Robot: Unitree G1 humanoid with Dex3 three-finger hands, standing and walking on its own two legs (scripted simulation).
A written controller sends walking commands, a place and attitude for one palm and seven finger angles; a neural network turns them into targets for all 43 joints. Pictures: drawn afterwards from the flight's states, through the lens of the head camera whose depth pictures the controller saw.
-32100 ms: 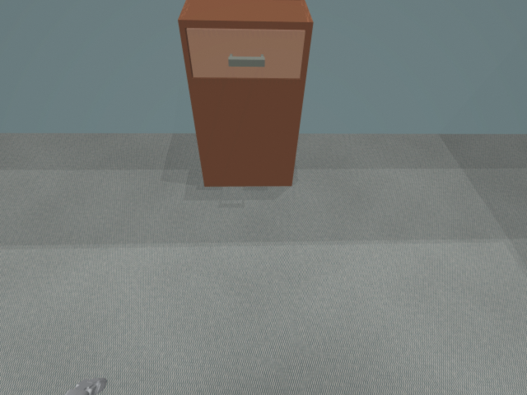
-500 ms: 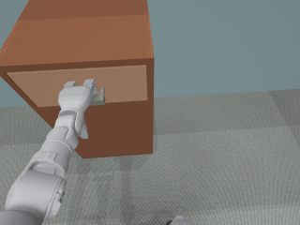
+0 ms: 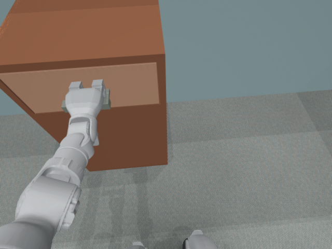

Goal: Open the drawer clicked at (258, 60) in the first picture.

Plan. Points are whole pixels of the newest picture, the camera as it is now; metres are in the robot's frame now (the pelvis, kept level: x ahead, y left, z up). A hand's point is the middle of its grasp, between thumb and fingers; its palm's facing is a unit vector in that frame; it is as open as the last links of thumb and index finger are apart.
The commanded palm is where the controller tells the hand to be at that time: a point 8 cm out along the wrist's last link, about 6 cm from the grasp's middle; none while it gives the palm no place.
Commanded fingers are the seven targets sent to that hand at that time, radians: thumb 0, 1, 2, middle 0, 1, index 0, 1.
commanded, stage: lower the fingers behind the handle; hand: left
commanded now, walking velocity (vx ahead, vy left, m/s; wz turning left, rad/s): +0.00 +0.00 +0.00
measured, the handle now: (87, 98) +0.53 +0.22 -0.01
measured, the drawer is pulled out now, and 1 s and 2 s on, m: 0.00 0.00 0.00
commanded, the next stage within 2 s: lift the fingers back up to retry in 0.66 s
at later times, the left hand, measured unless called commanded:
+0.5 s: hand (92, 116) +0.46 +0.19 +0.00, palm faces +0.00 +0.04 -1.00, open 14.1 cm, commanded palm +0.43 +0.20 +0.02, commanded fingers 0.00 -0.50 0.30 -0.30 -1.20 -0.30 -1.20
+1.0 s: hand (91, 115) +0.46 +0.20 +0.00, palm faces -0.02 +0.01 -1.00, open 14.1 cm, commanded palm +0.43 +0.20 +0.05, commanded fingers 0.00 -0.50 0.30 -0.30 -1.20 -0.30 -1.20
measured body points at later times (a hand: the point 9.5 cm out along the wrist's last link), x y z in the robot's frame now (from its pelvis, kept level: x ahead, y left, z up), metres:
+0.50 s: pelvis -0.02 -0.01 -0.02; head +0.09 -0.03 +0.42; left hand +0.45 +0.19 +0.05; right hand +0.03 -0.28 -0.16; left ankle -0.02 +0.11 -0.69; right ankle +0.04 -0.11 -0.69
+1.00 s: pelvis -0.01 +0.00 -0.01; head +0.09 -0.02 +0.43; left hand +0.46 +0.19 +0.06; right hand +0.03 -0.27 -0.15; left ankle -0.02 +0.11 -0.69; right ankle +0.04 -0.11 -0.69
